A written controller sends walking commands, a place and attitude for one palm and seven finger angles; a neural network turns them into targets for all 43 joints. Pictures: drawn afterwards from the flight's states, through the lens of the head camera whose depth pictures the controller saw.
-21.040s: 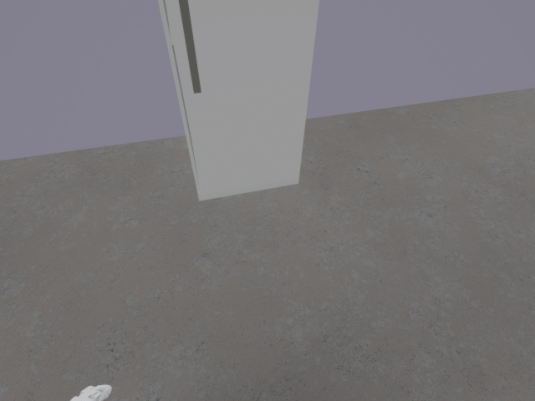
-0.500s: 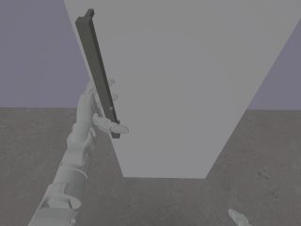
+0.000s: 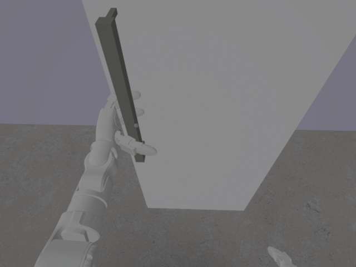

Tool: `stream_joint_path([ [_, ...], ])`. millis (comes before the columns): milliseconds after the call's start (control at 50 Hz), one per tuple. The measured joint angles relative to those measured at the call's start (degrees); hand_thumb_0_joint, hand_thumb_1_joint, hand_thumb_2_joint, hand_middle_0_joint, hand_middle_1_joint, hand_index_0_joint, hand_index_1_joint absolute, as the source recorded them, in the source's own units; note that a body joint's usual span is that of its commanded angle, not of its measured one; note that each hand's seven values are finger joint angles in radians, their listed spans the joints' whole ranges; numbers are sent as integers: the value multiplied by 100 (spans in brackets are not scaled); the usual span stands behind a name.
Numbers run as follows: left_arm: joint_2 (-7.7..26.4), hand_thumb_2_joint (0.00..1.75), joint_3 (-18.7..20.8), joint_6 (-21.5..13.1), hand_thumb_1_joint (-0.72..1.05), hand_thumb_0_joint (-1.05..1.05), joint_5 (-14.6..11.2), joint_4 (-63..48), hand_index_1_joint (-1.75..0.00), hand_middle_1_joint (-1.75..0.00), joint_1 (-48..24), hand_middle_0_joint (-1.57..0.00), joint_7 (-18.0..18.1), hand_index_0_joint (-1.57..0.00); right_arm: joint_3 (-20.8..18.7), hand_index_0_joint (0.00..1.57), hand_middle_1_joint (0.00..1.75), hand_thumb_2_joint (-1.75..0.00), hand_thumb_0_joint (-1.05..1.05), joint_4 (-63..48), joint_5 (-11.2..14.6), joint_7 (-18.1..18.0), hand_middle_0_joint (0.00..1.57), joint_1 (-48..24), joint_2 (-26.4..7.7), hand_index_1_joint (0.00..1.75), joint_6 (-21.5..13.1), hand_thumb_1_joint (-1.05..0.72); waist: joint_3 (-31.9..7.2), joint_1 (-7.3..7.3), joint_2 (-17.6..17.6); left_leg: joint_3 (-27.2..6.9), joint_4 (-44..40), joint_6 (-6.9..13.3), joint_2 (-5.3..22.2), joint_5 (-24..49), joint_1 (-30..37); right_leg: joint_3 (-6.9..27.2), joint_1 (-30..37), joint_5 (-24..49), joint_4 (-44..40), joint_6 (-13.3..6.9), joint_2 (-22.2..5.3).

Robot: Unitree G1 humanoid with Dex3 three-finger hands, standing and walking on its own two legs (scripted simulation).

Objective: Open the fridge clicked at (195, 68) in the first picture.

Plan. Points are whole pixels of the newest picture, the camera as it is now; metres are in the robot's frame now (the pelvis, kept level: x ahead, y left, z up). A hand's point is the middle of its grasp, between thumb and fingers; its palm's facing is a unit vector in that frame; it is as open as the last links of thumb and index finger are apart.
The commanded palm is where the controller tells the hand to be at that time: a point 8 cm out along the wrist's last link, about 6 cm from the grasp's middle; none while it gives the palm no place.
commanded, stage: grip the handle and tug to test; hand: left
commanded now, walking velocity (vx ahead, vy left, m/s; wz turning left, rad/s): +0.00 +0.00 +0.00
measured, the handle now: (130, 104) +0.46 +0.14 +0.12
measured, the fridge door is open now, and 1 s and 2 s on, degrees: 0 0 2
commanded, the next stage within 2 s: pull the door a little, standing still in 1.42 s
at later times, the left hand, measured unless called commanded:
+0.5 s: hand (136, 124) +0.40 +0.12 +0.11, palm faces +0.01 -1.00 -0.01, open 8.7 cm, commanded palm +0.37 +0.16 +0.11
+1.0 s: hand (136, 123) +0.40 +0.12 +0.11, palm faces +0.01 -1.00 -0.01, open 6.0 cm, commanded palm +0.37 +0.16 +0.11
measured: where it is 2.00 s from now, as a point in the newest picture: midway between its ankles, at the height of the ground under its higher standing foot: outside the picture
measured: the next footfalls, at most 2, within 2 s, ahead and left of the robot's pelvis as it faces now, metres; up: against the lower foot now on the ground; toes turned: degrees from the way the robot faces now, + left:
none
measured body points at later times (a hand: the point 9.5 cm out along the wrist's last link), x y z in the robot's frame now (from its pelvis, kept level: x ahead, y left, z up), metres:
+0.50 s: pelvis +0.00 +0.00 +0.00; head +0.03 -0.01 +0.45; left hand +0.40 +0.17 +0.11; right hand +0.12 -0.24 -0.11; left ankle +0.01 +0.12 -0.72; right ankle +0.01 -0.12 -0.72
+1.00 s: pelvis +0.01 +0.00 +0.00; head +0.04 -0.01 +0.45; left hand +0.40 +0.17 +0.11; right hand +0.14 -0.24 -0.11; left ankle +0.01 +0.12 -0.72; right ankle +0.01 -0.12 -0.72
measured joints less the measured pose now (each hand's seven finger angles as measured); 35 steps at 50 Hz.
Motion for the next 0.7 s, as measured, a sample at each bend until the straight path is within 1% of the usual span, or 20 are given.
stream_joint_path([
  [100,5,31,9,0,-47,-1,0,68,-120,-120,-89,-29,-17,-26,2,20,30,-90,2,9,-2,-9,20,-14,6,30,5,-90,8,-3,-22,-8,-4,-1,-3,13,-30,-6,-26,11,-5,-1,-2],
  [220,23,38,56,-2,-32,-1,5,82,-123,-122,-81,-31,-36,-28,-1,20,30,-90,2,-2,-9,1,20,-6,6,30,12,-90,-16,-24,-28,4,-10,-1,7,12,-37,7,-38,20,-17,-3,9],
  [360,30,50,74,19,-4,-1,-12,63,-127,-126,-43,-34,-22,-30,-17,20,30,-90,2,-19,-7,16,20,27,-10,30,20,-90,-32,-35,1,13,-7,-1,12,-1,-26,18,-30,14,-18,-1,15],
  [520,49,65,98,34,32,0,-18,-14,-132,-131,38,-37,-37,-33,-21,20,30,-90,2,-28,-9,17,20,55,-7,30,28,-90,-47,-40,2,29,-27,-6,22,-15,7,36,-9,3,-30,-4,27],
  [660,33,79,80,51,64,0,-19,-97,-136,-136,66,-40,-32,-36,-32,20,30,-90,2,-27,-15,19,20,46,-16,30,38,-90,-40,-15,5,14,-31,-8,17,-25,5,22,-4,-13,-36,-5,24],
  [700,24,80,75,70,67,0,-13,-151,-137,-137,109,-40,-13,-36,-37,20,30,-90,2,-33,-19,24,20,40,-11,30,47,-90,-54,-13,1,20,-42,-9,19,-28,14,29,-1,-16,-41,-6,26],
])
